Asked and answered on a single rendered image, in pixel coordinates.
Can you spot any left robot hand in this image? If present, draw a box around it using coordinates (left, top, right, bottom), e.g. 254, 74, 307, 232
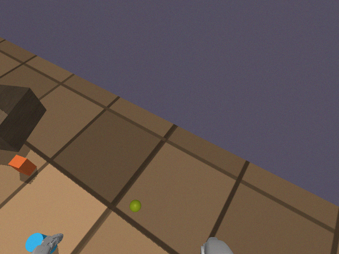
31, 233, 64, 254

